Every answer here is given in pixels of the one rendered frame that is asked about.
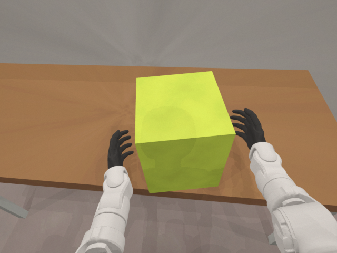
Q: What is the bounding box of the table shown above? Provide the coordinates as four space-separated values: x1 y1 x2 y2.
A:
0 63 337 246

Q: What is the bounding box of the right robot upper arm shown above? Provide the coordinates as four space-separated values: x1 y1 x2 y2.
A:
272 202 337 253

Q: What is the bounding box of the left robot hand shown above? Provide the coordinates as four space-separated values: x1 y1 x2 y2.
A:
107 130 134 169

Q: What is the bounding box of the right robot hand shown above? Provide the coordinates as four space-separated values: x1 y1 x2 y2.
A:
230 108 266 149

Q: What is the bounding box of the robot right forearm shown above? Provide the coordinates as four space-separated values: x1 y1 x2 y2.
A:
249 142 337 227

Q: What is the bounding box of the robot left forearm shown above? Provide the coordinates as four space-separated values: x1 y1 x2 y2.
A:
76 166 133 253

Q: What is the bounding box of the carton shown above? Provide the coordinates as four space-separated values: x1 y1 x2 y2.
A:
135 71 236 193

